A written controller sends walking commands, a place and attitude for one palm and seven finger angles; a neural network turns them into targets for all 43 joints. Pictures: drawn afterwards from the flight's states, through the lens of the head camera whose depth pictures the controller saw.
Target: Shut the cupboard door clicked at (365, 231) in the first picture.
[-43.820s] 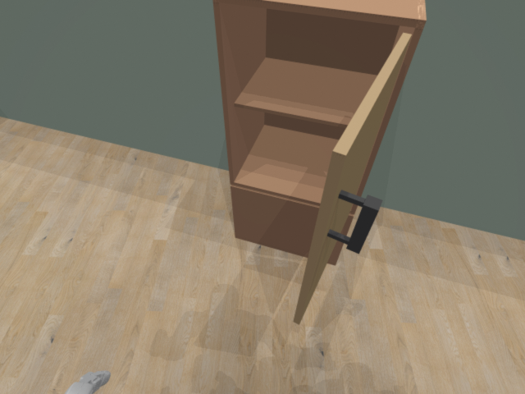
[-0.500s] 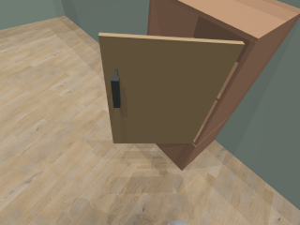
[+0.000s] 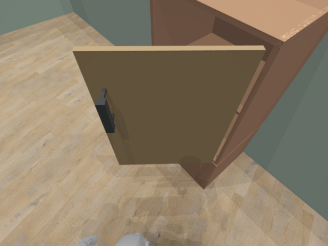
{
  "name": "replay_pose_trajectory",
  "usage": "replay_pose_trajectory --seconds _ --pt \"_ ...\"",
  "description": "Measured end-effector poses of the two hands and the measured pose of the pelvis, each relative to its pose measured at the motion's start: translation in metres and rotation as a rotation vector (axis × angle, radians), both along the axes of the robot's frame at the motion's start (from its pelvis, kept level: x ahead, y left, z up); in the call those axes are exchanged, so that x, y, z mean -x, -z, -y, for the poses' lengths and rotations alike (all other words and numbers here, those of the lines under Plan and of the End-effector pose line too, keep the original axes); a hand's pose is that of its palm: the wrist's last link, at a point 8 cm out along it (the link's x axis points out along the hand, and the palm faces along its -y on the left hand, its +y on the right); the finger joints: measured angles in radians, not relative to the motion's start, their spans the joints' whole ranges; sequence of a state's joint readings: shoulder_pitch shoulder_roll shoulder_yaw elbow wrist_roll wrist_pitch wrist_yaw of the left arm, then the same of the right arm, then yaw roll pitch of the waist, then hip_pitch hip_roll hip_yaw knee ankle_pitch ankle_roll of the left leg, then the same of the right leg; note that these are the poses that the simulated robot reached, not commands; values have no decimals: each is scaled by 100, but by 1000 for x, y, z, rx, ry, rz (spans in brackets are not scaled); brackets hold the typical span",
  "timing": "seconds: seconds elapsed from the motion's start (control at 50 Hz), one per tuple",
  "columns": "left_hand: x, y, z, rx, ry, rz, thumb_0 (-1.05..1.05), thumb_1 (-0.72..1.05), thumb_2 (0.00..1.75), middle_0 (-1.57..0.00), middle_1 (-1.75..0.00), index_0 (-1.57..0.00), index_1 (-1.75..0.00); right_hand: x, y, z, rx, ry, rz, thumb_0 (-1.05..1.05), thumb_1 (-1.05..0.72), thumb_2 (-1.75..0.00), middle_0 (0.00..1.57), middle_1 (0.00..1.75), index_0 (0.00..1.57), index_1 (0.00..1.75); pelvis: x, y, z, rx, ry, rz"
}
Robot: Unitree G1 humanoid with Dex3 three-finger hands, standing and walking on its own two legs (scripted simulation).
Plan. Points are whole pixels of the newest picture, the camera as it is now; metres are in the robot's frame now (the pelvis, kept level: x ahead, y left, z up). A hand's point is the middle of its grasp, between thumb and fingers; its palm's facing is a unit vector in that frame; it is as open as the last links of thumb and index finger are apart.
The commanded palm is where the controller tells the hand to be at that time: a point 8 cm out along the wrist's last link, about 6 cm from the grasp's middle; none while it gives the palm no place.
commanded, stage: come to a stop and stand still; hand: left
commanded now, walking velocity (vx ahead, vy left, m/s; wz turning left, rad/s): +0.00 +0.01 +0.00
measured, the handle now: (107, 110) +0.44 +0.19 +0.04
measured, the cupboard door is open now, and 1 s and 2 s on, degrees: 51 51 51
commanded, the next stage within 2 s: look again from close up in 1.08 s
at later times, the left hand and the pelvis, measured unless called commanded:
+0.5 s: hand out of the picture -0.04 +0.25 -0.18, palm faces +0.00 -0.98 -0.22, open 7.4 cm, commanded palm none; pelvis -0.04 +0.06 +0.00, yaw -2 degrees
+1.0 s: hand out of the picture -0.10 +0.18 -0.18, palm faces -0.02 -0.99 -0.13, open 7.4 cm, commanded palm none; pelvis -0.08 +0.04 +0.00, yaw -2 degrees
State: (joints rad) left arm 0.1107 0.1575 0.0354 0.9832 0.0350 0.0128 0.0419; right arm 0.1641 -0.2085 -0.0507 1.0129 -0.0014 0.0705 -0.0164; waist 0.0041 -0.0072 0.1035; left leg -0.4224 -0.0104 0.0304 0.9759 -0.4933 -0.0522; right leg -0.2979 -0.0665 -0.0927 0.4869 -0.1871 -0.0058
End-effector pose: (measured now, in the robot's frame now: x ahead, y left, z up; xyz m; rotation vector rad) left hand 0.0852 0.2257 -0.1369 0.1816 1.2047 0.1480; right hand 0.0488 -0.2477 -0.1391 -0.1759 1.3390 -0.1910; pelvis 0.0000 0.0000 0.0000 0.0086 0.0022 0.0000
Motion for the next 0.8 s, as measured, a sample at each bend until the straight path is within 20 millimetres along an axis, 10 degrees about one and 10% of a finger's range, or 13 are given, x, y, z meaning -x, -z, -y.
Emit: replay_pose_trajectory --seconds 0.14,0.34,0.8 --pt "32 25 -45 19 -37 -35 0 91 90 -21 -30 -21 -30 -31 -13 -26 56 -68 148 0 -91 -90 19 29 20 30 12 13 -31 30 -15 4" --pt "97 15 -80 20 -79 -172 1 91 90 -20 -30 -20 -30 2 -23 -77 31 -87 103 0 -90 -90 20 29 20 30 26 -4 -58 31 9 1" --pt "156 11 -26 59 19 -204 1 91 90 -20 -30 -20 -30 168 -1 -71 -52 103 -128 0 -91 -90 20 29 20 30 72 -5 -44 4 37 44"
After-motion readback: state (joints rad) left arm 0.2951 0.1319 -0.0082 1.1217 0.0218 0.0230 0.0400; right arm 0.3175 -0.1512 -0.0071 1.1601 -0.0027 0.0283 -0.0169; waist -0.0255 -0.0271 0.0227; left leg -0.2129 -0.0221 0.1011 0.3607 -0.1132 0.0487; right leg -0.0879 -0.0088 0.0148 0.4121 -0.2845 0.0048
